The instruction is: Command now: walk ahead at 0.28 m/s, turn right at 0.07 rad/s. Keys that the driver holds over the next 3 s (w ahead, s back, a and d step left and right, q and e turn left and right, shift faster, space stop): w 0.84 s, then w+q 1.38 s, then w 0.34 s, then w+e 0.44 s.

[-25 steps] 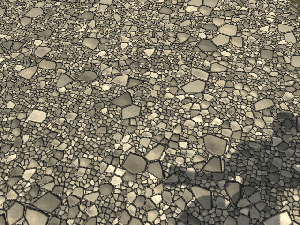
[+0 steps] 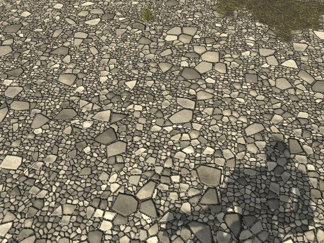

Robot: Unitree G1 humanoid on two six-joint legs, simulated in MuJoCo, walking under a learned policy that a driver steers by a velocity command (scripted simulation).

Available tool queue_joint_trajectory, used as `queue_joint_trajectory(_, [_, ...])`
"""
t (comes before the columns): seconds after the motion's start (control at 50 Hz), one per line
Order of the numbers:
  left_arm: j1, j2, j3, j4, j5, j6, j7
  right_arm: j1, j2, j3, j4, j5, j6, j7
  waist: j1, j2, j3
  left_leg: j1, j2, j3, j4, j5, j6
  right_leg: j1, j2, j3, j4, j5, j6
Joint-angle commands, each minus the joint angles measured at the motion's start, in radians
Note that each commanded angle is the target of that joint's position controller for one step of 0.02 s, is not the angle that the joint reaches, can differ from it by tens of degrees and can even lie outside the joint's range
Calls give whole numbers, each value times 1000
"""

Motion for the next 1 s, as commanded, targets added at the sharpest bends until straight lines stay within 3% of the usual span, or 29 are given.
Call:
queue_joint_trajectory(0.02, [98, 191, 51, -22, 3, -56, 4, -165, -150, -46, -131, 22, -54, 3, 72, -235, 145, -445, 35, -26, 274, -117, 24, 133, -338, 517, -373, -311, -252])
queue_joint_trajectory(0.08, [88, 168, 46, -20, -17, -71, 6, -171, -110, -37, -123, 10, -78, 31, 68, -159, 105, -444, 71, -8, 159, 44, 41, 213, -266, 339, -360, -68, -194])
queue_joint_trajectory(0.14, [82, 188, 54, -24, -19, -66, -2, -187, -69, -17, -122, 2, -81, 55, 70, -174, 61, -208, 25, 58, -11, 156, 11, 91, -200, 191, -350, 56, -175])
queue_joint_trajectory(0.18, [95, 205, 59, -20, -25, -65, -9, -169, -91, -18, -120, 10, -74, 58, 57, -178, 60, -86, 10, 66, -74, 226, 4, 16, -216, 184, -346, 52, -175])
queue_joint_trajectory(0.22, [83, 205, 59, -17, -28, -65, -11, -92, -120, -28, -94, 13, -67, 52, 4, -153, 56, 50, -1, 69, -128, 276, 17, -50, -224, 172, -304, 41, -150])
queue_joint_trajectory(0.26, [84, 158, 42, -13, -16, -69, -12, 88, -173, -55, -43, 18, -63, 32, -88, -105, -11, 276, 2, 48, -162, 234, 55, -133, -169, 102, -87, 170, -99])
queue_joint_trajectory(0.28, [83, 84, 16, -38, 5, -71, -11, 227, -254, -74, -24, 6, -64, 20, -136, 85, -112, 442, 198, -204, -245, 130, 122, -252, -81, 8, 270, 73, -37])
queue_joint_trajectory(0.3, [130, 50, 8, -89, -20, -90, 0, 276, -339, -87, -17, -11, -69, 33, -103, 344, -183, 550, 381, -716, -464, -193, 273, -496, 47, 10, 576, -244, 8])
queue_joint_trajectory(0.32, [111, 149, 33, -72, -50, -100, 1, 198, -258, -65, -29, -6, -76, 38, -86, 214, -96, 472, 391, -749, -516, -334, 276, -591, -18, 78, 708, -207, 1])
queue_joint_trajectory(0.34, [51, 182, 43, -76, -58, -104, -5, 142, -203, -50, -40, -4, -79, 35, -69, 156, 4, 386, 359, -608, -502, -259, 244, -627, -67, 59, 714, -112, -22])
queue_joint_trajectory(0.36, [35, 166, 40, -63, -47, -104, -5, 100, -179, -42, -50, -14, -79, 34, -49, 86, 28, 325, 308, -493, -500, -126, 221, -598, -103, 44, 691, -26, -28])
queue_joint_trajectory(0.4, [30, 137, 41, -51, -24, -101, -13, 57, -146, -32, -60, -29, -78, 30, -15, 76, 36, 240, 234, -340, -522, 74, 198, -530, -145, 39, 618, 81, -25])
queue_joint_trajectory(0.44, [30, 110, 36, -46, -18, -91, -18, 67, -143, -32, -55, -21, -84, 25, -4, 72, 31, 213, 212, -258, -551, 205, 211, -512, -148, 17, 575, 137, -7])
queue_joint_trajectory(0.5, [-57, 96, 30, -79, -6, -88, -15, 98, -157, -35, -36, -12, -86, 16, -17, 29, 60, 220, 201, -177, -580, 352, 223, -565, -146, 1, 425, 240, 30])
queue_joint_trajectory(0.58, [-205, 56, 10, -121, -14, -106, -33, 153, -176, -37, -13, -4, -74, 3, -66, 33, 83, 204, 168, -76, -589, 427, 196, -489, -108, -45, 157, 425, 37])
queue_joint_trajectory(0.64, [-292, 54, 5, -150, -22, -114, -53, 216, -183, -39, 16, 3, -62, 0, -91, 23, 105, 260, 200, -71, -574, 439, 197, -472, -84, -50, 57, 461, 22])
queue_joint_trajectory(0.7, [-328, 74, 9, -172, -24, -119, -71, 237, -192, -45, 34, 7, -46, -3, -73, 32, 101, 373, 244, -75, -511, 542, 179, -477, -68, -41, -2, 386, -18])
queue_joint_trajectory(0.74, [-271, 108, 23, -161, -21, -118, -72, 227, -214, -54, 33, 4, -37, -7, -26, 61, 43, 424, 249, -67, -411, 798, 159, -372, -29, -66, -10, 301, -50])
queue_joint_trajectory(0.76, [-176, 138, 39, -137, -19, -116, -66, 215, -224, -56, 31, 1, -31, -9, 31, 75, -27, 427, 230, -48, -286, 977, 145, -239, 4, -93, -17, 278, -77])
queue_joint_trajectory(0.78, [-19, 180, 61, -93, -19, -112, -55, 205, -211, -49, 23, -5, -24, -12, 112, 65, -135, 351, 184, -12, -90, 1020, 115, -4, 6, -100, -27, 307, -110])
queue_joint_trajectory(0.8, [162, 250, 78, -59, -7, -103, -41, 221, -157, -27, -6, -31, -26, -16, 162, -53, -297, 113, 126, 13, 233, 690, 86, 336, -192, 122, 32, 322, -172])
queue_joint_trajectory(0.82, [174, 291, 83, -41, -4, -106, -51, 371, -23, 10, -11, -18, -47, -2, 62, -317, -428, -266, -73, -44, 548, -117, 32, 625, -403, 631, -96, 41, -329])
queue_joint_trajectory(0.84, [162, 181, 57, -48, -13, -106, -50, 269, -148, -16, -6, 8, -68, 5, 117, -199, -356, -374, -28, -148, 633, -146, 45, 568, -377, 672, -193, -81, -286])
queue_joint_trajectory(0.86, [85, 154, 46, -51, -12, -107, -44, 166, -187, -31, -41, 36, -78, 9, 107, -148, -190, -425, 19, -121, 632, -57, 54, 425, -356, 502, -219, -30, -247])
queue_joint_trajectory(0.88, [22, 143, 41, -54, -6, -108, -43, 117, -173, -27, -50, 34, -82, 5, 76, -53, -107, -393, 67, -96, 587, 34, 49, 277, -323, 386, -247, 93, -228])
queue_joint_trajectory(0.9, [-20, 121, 37, -53, 2, -113, -45, 104, -161, -31, -49, 20, -78, 3, 46, -39, -51, -362, 97, -93, 532, 90, 39, 170, -287, 296, -279, 185, -219])
queue_joint_trajectory(0.92, [-43, 105, 34, -49, 12, -121, -45, 135, -149, -33, -39, 18, -65, 4, 12, -73, -45, -298, 123, -105, 507, 131, 32, 103, -264, 231, -311, 227, -209])
queue_joint_trajectory(0.94, [-55, 97, 35, -41, 11, -130, -46, 161, -129, -31, -28, 19, -51, 2, -3, -86, -42, -263, 130, -105, 489, 147, 22, 62, -251, 186, -342, 245, -210])
queue_joint_trajectory(1.0, [-57, 115, 43, -3, 9, -149, -44, 137, -98, -30, -39, 14, -21, -6, -16, -80, 20, -305, 137, -115, 425, 208, -6, -9, -248, 65, -402, 317, -214])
